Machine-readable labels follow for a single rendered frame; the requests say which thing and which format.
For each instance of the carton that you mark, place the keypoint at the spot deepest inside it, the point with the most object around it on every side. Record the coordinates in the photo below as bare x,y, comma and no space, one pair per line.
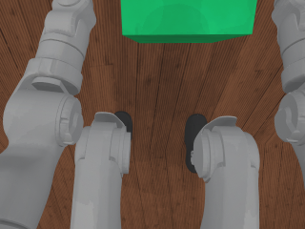
186,21

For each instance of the left robot forearm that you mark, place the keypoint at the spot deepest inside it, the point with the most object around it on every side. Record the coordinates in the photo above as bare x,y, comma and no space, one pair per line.
61,50

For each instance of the robot right upper arm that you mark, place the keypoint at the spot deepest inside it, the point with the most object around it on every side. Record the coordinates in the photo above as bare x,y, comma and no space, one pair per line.
289,123

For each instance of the right robot forearm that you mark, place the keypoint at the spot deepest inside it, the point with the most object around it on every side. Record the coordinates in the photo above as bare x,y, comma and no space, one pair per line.
289,17

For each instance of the robot left upper arm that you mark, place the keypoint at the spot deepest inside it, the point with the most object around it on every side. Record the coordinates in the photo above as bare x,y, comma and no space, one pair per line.
39,125

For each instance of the left robot shin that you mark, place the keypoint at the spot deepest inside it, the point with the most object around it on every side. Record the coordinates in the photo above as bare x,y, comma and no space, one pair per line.
81,144

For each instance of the right robot thigh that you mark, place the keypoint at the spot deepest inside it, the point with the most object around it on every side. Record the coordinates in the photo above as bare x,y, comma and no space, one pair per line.
222,159

